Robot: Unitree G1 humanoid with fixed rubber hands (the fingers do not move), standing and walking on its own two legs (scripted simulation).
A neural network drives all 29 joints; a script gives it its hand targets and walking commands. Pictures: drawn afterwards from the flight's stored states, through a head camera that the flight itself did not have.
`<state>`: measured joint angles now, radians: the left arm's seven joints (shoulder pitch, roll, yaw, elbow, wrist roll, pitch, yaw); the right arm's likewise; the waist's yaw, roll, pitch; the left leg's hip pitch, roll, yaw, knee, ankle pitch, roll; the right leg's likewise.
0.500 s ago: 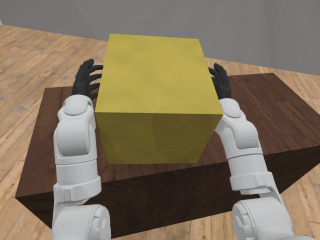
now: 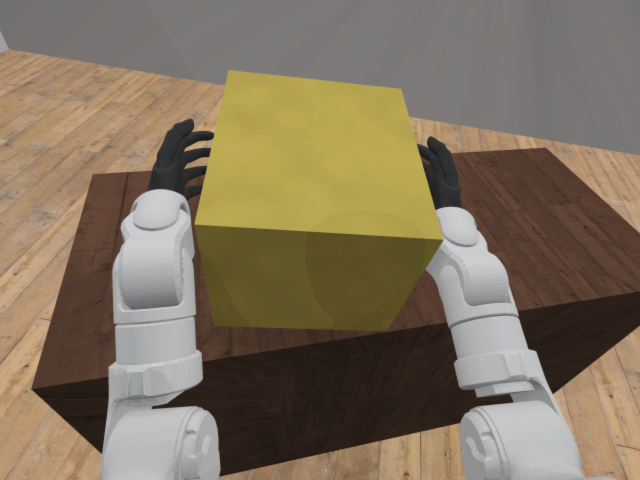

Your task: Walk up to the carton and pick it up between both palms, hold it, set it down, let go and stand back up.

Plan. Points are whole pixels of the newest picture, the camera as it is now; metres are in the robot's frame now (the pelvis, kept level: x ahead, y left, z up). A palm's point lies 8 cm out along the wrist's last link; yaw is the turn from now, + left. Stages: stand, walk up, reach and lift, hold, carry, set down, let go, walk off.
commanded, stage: hold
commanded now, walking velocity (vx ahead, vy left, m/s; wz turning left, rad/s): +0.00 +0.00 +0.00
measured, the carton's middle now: (310, 204) +0.39 -0.01 +0.16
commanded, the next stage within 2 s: set down in 0.94 s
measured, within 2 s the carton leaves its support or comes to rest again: neither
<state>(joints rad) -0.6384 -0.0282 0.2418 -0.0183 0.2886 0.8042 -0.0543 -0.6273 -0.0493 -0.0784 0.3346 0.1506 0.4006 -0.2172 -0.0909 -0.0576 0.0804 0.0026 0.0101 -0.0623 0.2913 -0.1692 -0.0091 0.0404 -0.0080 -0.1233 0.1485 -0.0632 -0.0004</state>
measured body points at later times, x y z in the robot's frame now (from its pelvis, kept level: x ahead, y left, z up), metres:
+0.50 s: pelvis +0.01 +0.01 +0.00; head +0.00 +0.04 +0.45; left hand +0.39 +0.14 +0.20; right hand +0.38 -0.16 +0.19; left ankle +0.00 +0.12 -0.75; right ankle +0.02 -0.12 -0.75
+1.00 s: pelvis +0.01 +0.01 +0.00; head +0.00 +0.04 +0.45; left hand +0.40 +0.15 +0.21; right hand +0.39 -0.16 +0.20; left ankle +0.00 +0.12 -0.75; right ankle +0.02 -0.12 -0.75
